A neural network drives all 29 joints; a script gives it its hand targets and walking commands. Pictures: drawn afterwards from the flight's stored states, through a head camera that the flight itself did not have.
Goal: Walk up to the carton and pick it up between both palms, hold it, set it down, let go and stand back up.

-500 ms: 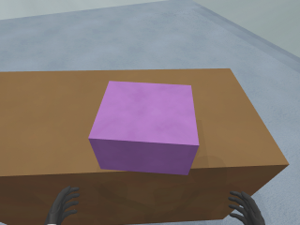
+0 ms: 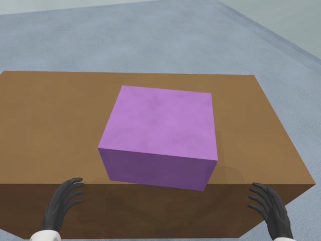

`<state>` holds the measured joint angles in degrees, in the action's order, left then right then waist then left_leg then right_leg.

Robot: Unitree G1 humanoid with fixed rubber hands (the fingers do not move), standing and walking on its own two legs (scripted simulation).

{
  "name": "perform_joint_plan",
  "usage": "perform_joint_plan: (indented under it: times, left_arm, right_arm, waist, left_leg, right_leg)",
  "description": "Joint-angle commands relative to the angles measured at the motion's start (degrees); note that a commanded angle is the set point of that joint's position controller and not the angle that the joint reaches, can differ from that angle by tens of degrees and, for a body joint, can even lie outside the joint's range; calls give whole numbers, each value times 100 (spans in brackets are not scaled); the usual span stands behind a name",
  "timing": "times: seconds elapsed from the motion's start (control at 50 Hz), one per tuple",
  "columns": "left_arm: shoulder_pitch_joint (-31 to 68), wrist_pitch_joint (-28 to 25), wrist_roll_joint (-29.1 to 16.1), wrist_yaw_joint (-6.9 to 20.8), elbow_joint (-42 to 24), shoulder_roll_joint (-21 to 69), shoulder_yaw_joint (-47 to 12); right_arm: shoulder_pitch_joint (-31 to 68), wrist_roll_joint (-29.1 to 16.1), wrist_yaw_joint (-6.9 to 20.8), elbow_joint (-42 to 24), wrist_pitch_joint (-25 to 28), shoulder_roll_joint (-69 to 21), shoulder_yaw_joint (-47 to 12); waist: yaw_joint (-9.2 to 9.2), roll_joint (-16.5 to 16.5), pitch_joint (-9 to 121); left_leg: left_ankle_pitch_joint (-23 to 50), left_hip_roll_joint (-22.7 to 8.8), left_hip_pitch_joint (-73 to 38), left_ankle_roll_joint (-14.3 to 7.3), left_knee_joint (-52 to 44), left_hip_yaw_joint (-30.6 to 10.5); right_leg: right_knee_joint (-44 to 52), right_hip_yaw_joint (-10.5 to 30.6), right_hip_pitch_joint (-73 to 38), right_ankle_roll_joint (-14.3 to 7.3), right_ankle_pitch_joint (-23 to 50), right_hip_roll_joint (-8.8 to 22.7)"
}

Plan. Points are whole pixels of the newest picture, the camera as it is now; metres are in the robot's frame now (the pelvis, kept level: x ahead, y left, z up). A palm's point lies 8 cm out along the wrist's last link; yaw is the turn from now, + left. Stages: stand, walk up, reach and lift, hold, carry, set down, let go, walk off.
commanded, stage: reach and lift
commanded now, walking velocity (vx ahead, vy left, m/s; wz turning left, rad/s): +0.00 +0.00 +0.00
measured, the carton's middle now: (161, 136) +0.40 +0.02 +0.02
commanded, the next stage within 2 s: none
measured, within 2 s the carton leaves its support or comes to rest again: neither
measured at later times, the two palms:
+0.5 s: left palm (61, 166) +0.25 +0.25 +0.08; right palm (281, 185) +0.22 -0.24 +0.08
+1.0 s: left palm (69, 127) +0.33 +0.24 +0.12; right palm (282, 147) +0.29 -0.25 +0.12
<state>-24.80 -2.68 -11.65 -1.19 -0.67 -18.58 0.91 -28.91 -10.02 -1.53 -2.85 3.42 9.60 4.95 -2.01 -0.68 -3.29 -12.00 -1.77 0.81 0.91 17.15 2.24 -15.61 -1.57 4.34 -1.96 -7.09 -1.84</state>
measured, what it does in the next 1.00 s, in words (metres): stands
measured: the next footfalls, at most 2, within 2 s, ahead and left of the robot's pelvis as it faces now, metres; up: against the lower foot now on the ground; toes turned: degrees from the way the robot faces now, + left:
none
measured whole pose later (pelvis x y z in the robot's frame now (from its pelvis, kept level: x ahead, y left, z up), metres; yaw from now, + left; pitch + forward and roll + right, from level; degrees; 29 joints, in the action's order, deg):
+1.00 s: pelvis +0.01 +0.00 +0.00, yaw -1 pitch +1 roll +0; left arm 12.8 30.3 -12.6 1.8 -0.8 -20.5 12.1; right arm 7.0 -24.1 -2.5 -0.6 -20.8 24.0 3.9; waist 1.9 -1.3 0.3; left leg -11.2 -2.0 5.2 0.9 15.8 3.3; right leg -14.1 -0.4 9.1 -1.8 -5.8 -2.2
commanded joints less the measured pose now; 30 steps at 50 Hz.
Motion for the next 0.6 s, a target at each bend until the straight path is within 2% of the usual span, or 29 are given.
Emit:
perform_joint_plan:
  times: [0.0, 0.16, 0.28, 0.4, 0.48, 0.58]
  left_arm:
    - [339, -104, -98, -62, -954, -563, 288]
    - [1081, 355, -222, -126, -1154, -457, 286]
    - [2015, 1100, -277, -114, -1235, -445, 427]
    - [2691, 1832, -175, 14, -1027, -471, 718]
    - [2985, 2196, -48, 101, -1040, -473, 930]
    - [3331, 2503, 29, 150, -1345, -530, 1117]
  right_arm:
    - [134, -94, -8, -945, 76, 574, 309]
    - [812, -354, 67, -1126, -352, 927, 441]
    - [1658, -587, 105, -1178, -921, 1302, 541]
    - [2264, -789, 119, -925, -1426, 1507, 441]
    - [2593, -907, 110, -868, -1629, 1610, 373]
    - [2974, -996, 53, -1106, -1757, 1749, 398]
  waist:
    - [34, 202, 48]
    - [102, 240, 274]
    - [166, 168, 548]
    - [186, 7, 618]
    - [189, 24, 671]
    - [237, 98, 914]
  left_leg:
    - [986, 138, 609, 130, -271, -148]
    - [874, 81, 768, 149, -350, -272]
    - [776, 72, 715, 153, -407, -330]
    - [712, 94, 588, 105, -427, -278]
    - [885, 109, 497, 123, -408, -213]
    - [1250, 147, 433, 177, -352, -142]
  right_leg:
    - [318, 513, -205, -105, 5, 185]
    - [230, 484, -217, -143, -139, 158]
    - [191, 495, -165, -131, -149, 138]
    - [214, 546, -82, -102, -145, 147]
    - [237, 572, -135, -89, -7, 123]
    - [242, 567, -279, -70, 361, 72]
